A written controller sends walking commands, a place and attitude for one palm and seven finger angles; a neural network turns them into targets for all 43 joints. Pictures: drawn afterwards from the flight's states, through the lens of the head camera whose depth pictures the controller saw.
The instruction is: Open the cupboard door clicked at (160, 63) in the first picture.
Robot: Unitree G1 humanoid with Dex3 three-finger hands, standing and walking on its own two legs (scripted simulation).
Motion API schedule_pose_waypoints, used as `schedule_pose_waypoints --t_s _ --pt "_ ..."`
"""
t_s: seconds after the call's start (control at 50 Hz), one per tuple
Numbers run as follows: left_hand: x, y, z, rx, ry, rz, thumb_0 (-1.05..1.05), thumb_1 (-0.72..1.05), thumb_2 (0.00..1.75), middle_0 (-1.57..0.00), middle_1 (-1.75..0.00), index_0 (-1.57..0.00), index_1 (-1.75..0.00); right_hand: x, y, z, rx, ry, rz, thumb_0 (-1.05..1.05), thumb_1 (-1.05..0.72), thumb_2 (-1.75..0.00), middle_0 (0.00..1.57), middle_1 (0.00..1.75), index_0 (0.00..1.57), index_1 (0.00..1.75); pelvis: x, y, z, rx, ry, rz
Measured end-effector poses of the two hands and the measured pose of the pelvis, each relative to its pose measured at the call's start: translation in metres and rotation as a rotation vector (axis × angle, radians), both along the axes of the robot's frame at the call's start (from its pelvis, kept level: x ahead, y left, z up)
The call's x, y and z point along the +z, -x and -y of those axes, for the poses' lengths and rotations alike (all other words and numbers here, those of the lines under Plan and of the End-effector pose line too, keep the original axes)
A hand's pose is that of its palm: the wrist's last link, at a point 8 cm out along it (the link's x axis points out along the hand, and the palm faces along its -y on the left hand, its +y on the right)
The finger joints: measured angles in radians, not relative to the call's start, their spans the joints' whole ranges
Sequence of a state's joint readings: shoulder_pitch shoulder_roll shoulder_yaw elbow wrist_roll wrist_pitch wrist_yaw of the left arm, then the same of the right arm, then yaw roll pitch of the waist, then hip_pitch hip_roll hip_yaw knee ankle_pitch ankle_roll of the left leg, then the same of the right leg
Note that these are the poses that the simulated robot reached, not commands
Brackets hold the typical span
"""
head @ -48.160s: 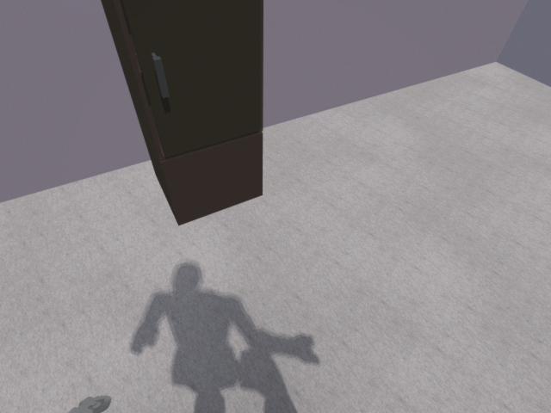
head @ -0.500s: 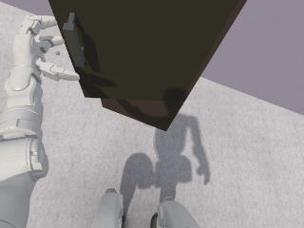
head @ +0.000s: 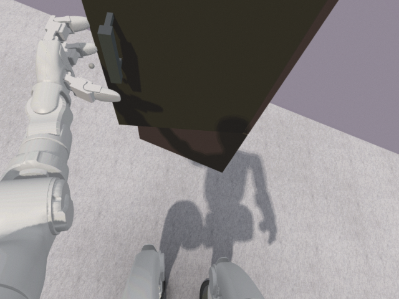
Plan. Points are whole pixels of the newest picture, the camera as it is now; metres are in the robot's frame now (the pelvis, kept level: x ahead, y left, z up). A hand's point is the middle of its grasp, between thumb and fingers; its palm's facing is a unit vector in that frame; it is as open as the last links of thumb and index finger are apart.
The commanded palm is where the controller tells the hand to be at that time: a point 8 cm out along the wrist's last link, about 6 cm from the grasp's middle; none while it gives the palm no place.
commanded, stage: move the hooked fingers beside the handle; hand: left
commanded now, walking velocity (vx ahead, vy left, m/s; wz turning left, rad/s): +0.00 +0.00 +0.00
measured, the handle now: (113, 50) +0.57 +0.16 +0.08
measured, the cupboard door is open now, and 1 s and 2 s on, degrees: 21 21 21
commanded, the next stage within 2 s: none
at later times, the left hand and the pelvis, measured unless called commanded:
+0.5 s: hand (90, 64) +0.53 +0.20 +0.08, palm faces +0.06 -1.00 -0.02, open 14.6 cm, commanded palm +0.51 +0.20 +0.08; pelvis +0.00 +0.00 +0.00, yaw -1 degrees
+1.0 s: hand (87, 61) +0.53 +0.21 +0.08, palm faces +0.03 -1.00 -0.01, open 14.2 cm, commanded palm +0.52 +0.23 +0.07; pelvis +0.01 -0.01 +0.00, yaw -1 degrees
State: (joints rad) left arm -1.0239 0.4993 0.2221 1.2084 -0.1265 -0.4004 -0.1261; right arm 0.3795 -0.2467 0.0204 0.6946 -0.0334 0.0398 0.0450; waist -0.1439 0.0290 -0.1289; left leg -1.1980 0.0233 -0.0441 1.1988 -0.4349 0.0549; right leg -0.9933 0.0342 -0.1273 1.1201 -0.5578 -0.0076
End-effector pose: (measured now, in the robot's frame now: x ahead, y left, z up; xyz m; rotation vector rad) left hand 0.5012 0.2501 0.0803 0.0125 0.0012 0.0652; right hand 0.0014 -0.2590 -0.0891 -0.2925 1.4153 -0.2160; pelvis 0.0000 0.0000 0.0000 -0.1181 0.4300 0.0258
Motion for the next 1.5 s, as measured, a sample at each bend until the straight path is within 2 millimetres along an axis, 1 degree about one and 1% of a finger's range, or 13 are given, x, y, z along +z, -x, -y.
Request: schedule_pose_waypoints --t_s 0.2,0.46,0.88,1.08,1.34,1.5 --pt "0.000 -0.002 -0.001 -0.003 0.000 0.003 -0.01 -0.50 0.30 -0.18 -1.21 -0.17 -1.18 -0.001 0.007 0.001 -0.005 0.007 -0.007 0.01 -0.91 -0.90 0.20 0.30 0.20 0.30 -0.002 0.003 0.000 -0.002 0.001 -0.006" --pt "0.000 -0.002 -0.002 -0.010 -0.003 -0.002 -0.01 -0.50 0.30 -0.19 -1.19 -0.18 -1.18 0.001 0.013 0.003 -0.025 0.009 -0.012 0.01 -0.91 -0.90 0.20 0.30 0.20 0.30 0.000 0.002 0.002 -0.013 -0.004 -0.005" --pt "0.001 -0.007 -0.006 -0.017 -0.003 -0.009 -0.01 -0.50 0.30 -0.24 -1.21 -0.22 -1.20 -0.001 0.004 0.015 -0.039 0.014 -0.012 0.00 -0.91 -0.90 0.20 0.30 0.20 0.30 0.001 -0.004 0.012 -0.024 -0.015 -0.013" --pt "-0.002 -0.013 -0.010 -0.042 0.008 -0.029 -0.01 -0.50 0.30 -0.27 -1.22 -0.27 -1.21 0.001 0.002 0.019 -0.060 0.032 0.002 0.00 -0.91 -0.90 0.20 0.30 0.20 0.30 0.000 -0.007 0.015 -0.038 -0.015 -0.019" --pt "-0.009 -0.016 -0.014 -0.059 0.008 -0.048 -0.01 -0.50 0.30 -0.29 -1.21 -0.29 -1.20 0.003 0.011 0.014 -0.100 0.035 -0.005 0.00 -0.91 -0.90 0.20 0.30 0.20 0.30 0.001 -0.009 0.012 -0.061 -0.017 -0.021" --pt "-0.001 -0.008 -0.029 -0.042 0.001 -0.028 -0.01 -0.49 0.30 -0.30 -1.20 -0.29 -1.20 0.006 0.013 0.009 -0.115 0.030 0.001 0.01 -0.91 -0.90 0.20 0.30 0.20 0.30 0.005 -0.011 0.009 -0.069 -0.018 -0.007"
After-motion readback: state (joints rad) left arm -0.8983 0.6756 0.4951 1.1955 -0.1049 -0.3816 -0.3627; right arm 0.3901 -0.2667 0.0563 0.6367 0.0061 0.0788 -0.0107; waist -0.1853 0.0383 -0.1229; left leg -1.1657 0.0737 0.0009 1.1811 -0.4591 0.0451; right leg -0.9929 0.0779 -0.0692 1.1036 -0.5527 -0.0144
